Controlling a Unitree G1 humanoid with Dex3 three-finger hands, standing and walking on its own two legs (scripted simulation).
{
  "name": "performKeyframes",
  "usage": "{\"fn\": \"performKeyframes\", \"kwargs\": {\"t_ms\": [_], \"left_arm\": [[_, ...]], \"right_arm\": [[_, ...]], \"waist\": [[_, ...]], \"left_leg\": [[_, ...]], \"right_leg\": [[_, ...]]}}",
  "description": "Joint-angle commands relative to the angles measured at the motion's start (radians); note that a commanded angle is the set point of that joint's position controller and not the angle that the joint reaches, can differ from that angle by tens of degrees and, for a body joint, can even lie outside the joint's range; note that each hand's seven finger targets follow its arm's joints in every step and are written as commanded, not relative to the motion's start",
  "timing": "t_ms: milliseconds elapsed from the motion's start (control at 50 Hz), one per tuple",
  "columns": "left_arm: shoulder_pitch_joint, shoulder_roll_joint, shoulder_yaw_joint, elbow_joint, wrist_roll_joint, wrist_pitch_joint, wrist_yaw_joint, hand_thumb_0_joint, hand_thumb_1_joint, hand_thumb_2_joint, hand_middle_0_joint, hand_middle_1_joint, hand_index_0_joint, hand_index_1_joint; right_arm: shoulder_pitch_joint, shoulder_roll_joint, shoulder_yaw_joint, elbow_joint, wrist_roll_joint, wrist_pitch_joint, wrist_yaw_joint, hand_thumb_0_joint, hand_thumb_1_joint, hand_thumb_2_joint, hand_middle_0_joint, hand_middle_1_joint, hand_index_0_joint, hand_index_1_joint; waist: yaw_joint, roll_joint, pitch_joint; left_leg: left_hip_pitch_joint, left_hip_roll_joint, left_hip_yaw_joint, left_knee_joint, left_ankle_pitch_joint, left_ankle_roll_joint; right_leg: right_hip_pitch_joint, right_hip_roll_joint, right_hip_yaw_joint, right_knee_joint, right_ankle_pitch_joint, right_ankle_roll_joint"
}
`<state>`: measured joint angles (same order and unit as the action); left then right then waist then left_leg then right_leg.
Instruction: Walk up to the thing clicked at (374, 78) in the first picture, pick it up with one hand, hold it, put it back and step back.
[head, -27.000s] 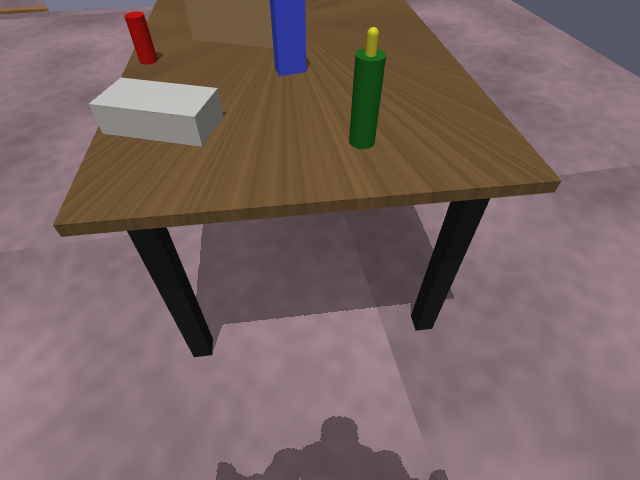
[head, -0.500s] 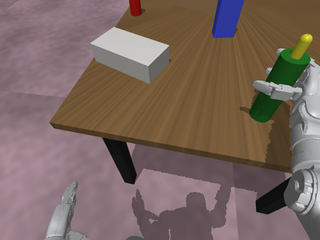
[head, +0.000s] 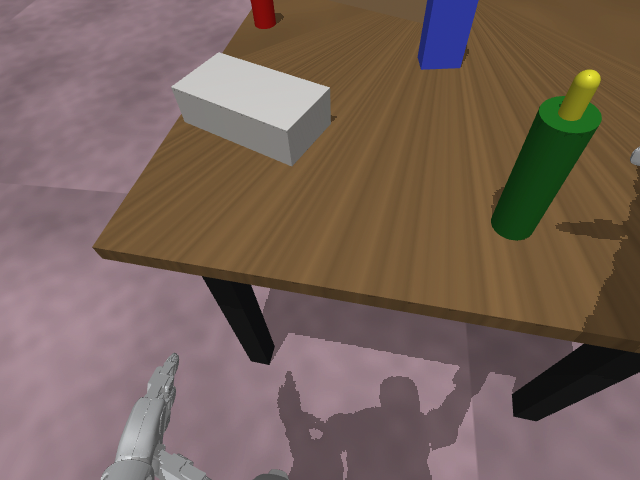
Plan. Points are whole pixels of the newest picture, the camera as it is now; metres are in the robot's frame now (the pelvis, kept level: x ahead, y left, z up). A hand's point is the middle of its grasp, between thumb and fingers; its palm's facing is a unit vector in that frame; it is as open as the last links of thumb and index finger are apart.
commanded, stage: sink last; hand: right
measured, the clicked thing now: (543, 164) +0.49 -0.19 +0.13
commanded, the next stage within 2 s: home in 1.22 s
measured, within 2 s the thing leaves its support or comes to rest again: rests again in 1.22 s
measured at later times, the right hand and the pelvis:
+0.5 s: hand out of the picture +0.35 -0.30 +0.14, palm faces +0.36 +0.86 -0.36, open 17.2 cm; pelvis +0.05 +0.00 +0.01, yaw -1 degrees
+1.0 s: hand out of the picture +0.16 -0.20 +0.18, palm faces +0.38 +0.85 -0.36, open 17.5 cm; pelvis +0.00 +0.03 +0.01, yaw -3 degrees
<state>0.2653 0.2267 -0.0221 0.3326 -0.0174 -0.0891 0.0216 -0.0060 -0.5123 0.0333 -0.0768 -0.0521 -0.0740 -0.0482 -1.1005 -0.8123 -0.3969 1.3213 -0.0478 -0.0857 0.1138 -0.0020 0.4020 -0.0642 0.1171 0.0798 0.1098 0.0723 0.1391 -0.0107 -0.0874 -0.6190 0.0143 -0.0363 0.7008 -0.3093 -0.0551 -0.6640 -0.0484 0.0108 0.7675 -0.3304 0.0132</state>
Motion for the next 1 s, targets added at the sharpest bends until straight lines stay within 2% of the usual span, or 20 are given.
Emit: {"fn": "performKeyframes", "kwargs": {"t_ms": [0,100,140,260,280,320,380,420,520,580,620,700,720,740,780,800,820,840,920,980], "left_arm": [[0.158,0.215,0.133,-0.110,-0.008,-0.025,-0.005,0.000,-0.505,0.032,-0.059,-0.054,-0.065,-0.047],[-0.014,0.127,0.039,-0.125,-0.016,-0.020,-0.055,0.000,-0.498,0.036,-0.059,-0.054,-0.071,-0.041],[-0.097,0.093,0.012,-0.093,-0.017,-0.019,-0.062,0.000,-0.518,0.053,-0.056,-0.051,-0.061,-0.045],[-0.049,0.264,0.195,-0.158,-0.016,-0.007,-0.035,0.000,-0.532,0.061,-0.056,-0.047,-0.055,-0.049],[-0.001,0.250,0.194,-0.158,-0.022,-0.005,-0.032,0.000,-0.520,0.054,-0.058,-0.052,-0.060,-0.048],[0.084,0.243,0.200,-0.176,-0.033,0.011,-0.025,0.000,-0.510,0.043,-0.059,-0.054,-0.065,-0.047],[0.183,0.133,0.141,-0.133,-0.060,0.038,-0.035,0.000,-0.508,0.038,-0.061,-0.054,-0.068,-0.046],[0.202,0.072,0.102,-0.102,-0.069,0.063,-0.048,0.000,-0.523,0.047,-0.060,-0.050,-0.062,-0.047],[0.113,0.114,0.167,-0.038,-0.059,0.079,-0.055,0.000,-0.524,0.043,-0.058,-0.048,-0.060,-0.045],[-0.035,0.167,0.217,-0.065,-0.039,0.061,-0.019,0.000,-0.523,0.035,-0.059,-0.047,-0.062,-0.043],[-0.074,0.174,0.236,-0.102,-0.029,0.055,0.011,0.000,-0.526,0.038,-0.059,-0.047,-0.060,-0.045],[-0.064,0.152,0.218,-0.173,-0.019,0.037,0.044,0.000,-0.517,0.035,-0.058,-0.050,-0.062,-0.045],[-0.044,0.112,0.166,-0.210,-0.019,0.034,0.043,0.000,-0.512,0.033,-0.058,-0.053,-0.063,-0.046],[-0.030,0.108,0.170,-0.224,-0.021,0.030,0.046,0.000,-0.509,0.033,-0.057,-0.054,-0.064,-0.046],[0.049,0.149,0.215,-0.252,-0.026,0.018,0.054,0.000,-0.501,0.033,-0.056,-0.058,-0.064,-0.049],[0.096,0.126,0.191,-0.283,-0.032,0.019,0.047,0.000,-0.500,0.034,-0.055,-0.059,-0.063,-0.050],[0.170,0.170,0.253,-0.290,-0.038,0.025,0.049,0.000,-0.502,0.036,-0.056,-0.059,-0.063,-0.051],[0.176,0.125,0.217,-0.267,-0.038,0.032,0.039,0.000,-0.497,0.039,-0.052,-0.061,-0.060,-0.052],[0.181,0.067,0.216,-0.166,-0.041,0.023,0.021,0.000,-0.506,0.041,-0.051,-0.054,-0.056,-0.048],[0.123,0.049,0.202,-0.133,-0.038,0.002,0.018,0.000,-0.515,0.041,-0.051,-0.050,-0.053,-0.048]], "right_arm": [[-0.369,-0.400,-0.074,-0.285,-0.027,-0.046,-0.064,0.000,0.500,-0.041,0.067,0.055,0.066,0.055],[-0.289,-0.393,-0.137,-0.433,-0.021,-0.049,-0.097,0.000,0.512,-0.048,0.068,0.049,0.057,0.049],[-0.214,-0.278,-0.098,-0.452,-0.010,-0.053,-0.098,0.000,0.525,-0.049,0.067,0.050,0.056,0.051],[0.181,-0.171,-0.093,-0.655,0.022,-0.038,-0.111,0.000,0.519,-0.053,0.066,0.051,0.056,0.051],[0.230,-0.090,-0.040,-0.766,0.038,-0.035,-0.104,0.000,0.504,-0.055,0.067,0.050,0.056,0.051],[0.480,-0.047,-0.052,-0.864,0.065,-0.016,-0.106,0.000,0.498,-0.054,0.066,0.050,0.056,0.051],[0.673,0.062,0.002,-1.169,0.102,0.006,-0.092,0.000,0.480,-0.056,0.067,0.050,0.056,0.050],[0.797,0.070,-0.028,-1.336,0.118,0.022,-0.093,0.000,0.499,-0.055,0.065,0.051,0.055,0.051],[0.867,-0.001,-0.143,-1.877,0.138,0.008,-0.123,0.000,0.537,-0.046,0.063,0.051,0.054,0.051],[1.129,0.081,-0.168,-1.789,0.136,0.023,-0.157,0.000,0.519,-0.046,0.065,0.050,0.055,0.050],[1.230,0.160,-0.138,-1.822,0.141,0.014,-0.166,0.000,0.510,-0.049,0.065,0.051,0.055,0.051],[1.333,0.276,-0.052,-1.845,0.127,-0.026,-0.165,0.000,0.511,-0.052,0.061,0.054,0.055,0.054],[1.393,0.315,-0.023,-1.840,0.126,-0.039,-0.160,0.000,0.517,-0.052,0.060,0.055,0.055,0.055],[1.356,0.372,0.045,-1.929,0.128,-0.059,-0.152,0.000,0.522,-0.052,0.058,0.055,0.054,0.055],[1.486,0.351,-0.006,-1.845,0.126,-0.072,-0.151,0.000,0.538,-0.052,0.055,0.057,0.054,0.057],[1.515,0.356,-0.005,-1.913,0.131,-0.084,-0.142,0.000,0.550,-0.051,0.054,0.058,0.053,0.058],[1.579,0.284,-0.085,-1.914,0.135,-0.094,-0.146,0.000,0.543,-0.053,0.054,0.058,0.054,0.058],[1.564,0.294,-0.079,-1.982,0.139,-0.114,-0.138,0.000,0.583,-0.048,0.050,0.060,0.052,0.060],[1.462,0.293,-0.079,-2.091,0.154,-0.140,-0.132,0.000,0.590,-0.046,0.050,0.060,0.053,0.060],[1.464,0.325,-0.054,-1.998,0.153,-0.140,-0.131,0.000,0.595,-0.045,0.049,0.060,0.052,0.060]], "waist": [[-0.005,-0.152,-0.408],[-0.117,-0.283,-0.534],[-0.138,-0.287,-0.550],[-0.122,-0.204,-0.544],[-0.118,-0.186,-0.512],[-0.121,-0.086,-0.405],[-0.123,-0.048,-0.258],[-0.133,-0.068,-0.175],[-0.172,-0.262,-0.165],[-0.178,-0.150,-0.132],[-0.174,-0.056,-0.162],[-0.173,0.091,-0.135],[-0.180,0.124,-0.112],[-0.166,0.124,-0.121],[-0.172,0.185,-0.089],[-0.187,0.148,-0.054],[-0.187,0.124,-0.032],[-0.205,0.076,-0.012],[-0.176,-0.082,0.105],[-0.149,-0.110,0.194]], "left_leg": [[0.093,-0.046,0.083,-0.091,0.221,0.053],[0.202,-0.056,0.088,-0.084,0.311,0.072],[0.236,-0.062,0.090,-0.079,0.360,0.081],[0.259,-0.072,0.111,-0.095,0.402,0.083],[0.253,-0.075,0.116,-0.087,0.405,0.082],[0.268,-0.068,0.119,-0.102,0.399,0.073],[0.276,-0.049,0.112,-0.114,0.375,0.061],[0.271,-0.042,0.107,-0.127,0.360,0.058],[0.301,-0.031,0.095,-0.119,0.301,0.068],[0.327,-0.030,0.098,-0.124,0.253,0.059],[0.350,-0.019,0.091,-0.122,0.284,0.043],[0.340,-0.012,0.103,-0.122,0.207,0.030],[0.339,-0.008,0.100,-0.132,0.183,0.025],[0.327,-0.005,0.098,-0.134,0.169,0.023],[0.324,-0.005,0.104,-0.137,0.148,0.019],[0.305,0.002,0.096,-0.148,0.116,0.022],[0.299,0.002,0.096,-0.151,0.101,0.026],[0.294,0.008,0.092,-0.153,0.089,0.028],[0.215,0.010,0.076,-0.169,-0.003,0.038],[0.158,0.012,0.068,-0.197,-0.120,0.042]], "right_leg": [[0.379,0.023,-0.031,-0.110,0.271,0.001],[0.424,0.019,-0.020,-0.083,0.538,0.031],[0.415,0.012,-0.020,-0.079,0.616,0.037],[0.520,-0.008,-0.010,-0.080,0.750,0.037],[0.530,-0.011,-0.010,-0.087,0.760,0.034],[0.486,-0.002,-0.022,-0.111,0.667,0.018],[0.418,0.017,-0.048,-0.157,0.507,0.000],[0.385,0.022,-0.059,-0.173,0.473,-0.004],[0.419,0.023,-0.053,-0.188,0.454,0.011],[0.375,0.029,-0.042,-0.183,0.350,0.003],[0.372,0.035,-0.043,-0.168,0.321,-0.011],[0.380,0.037,-0.033,-0.169,0.248,-0.024],[0.369,0.040,-0.038,-0.174,0.223,-0.027],[0.386,0.041,-0.041,-0.178,0.211,-0.026],[0.380,0.045,-0.046,-0.185,0.198,-0.030],[0.366,0.052,-0.054,-0.193,0.172,-0.025],[0.354,0.055,-0.057,-0.203,0.163,-0.026],[0.343,0.060,-0.063,-0.203,0.155,-0.023],[0.303,0.069,-0.073,-0.231,0.039,-0.021],[0.278,0.068,-0.064,-0.242,-0.072,-0.020]]}}
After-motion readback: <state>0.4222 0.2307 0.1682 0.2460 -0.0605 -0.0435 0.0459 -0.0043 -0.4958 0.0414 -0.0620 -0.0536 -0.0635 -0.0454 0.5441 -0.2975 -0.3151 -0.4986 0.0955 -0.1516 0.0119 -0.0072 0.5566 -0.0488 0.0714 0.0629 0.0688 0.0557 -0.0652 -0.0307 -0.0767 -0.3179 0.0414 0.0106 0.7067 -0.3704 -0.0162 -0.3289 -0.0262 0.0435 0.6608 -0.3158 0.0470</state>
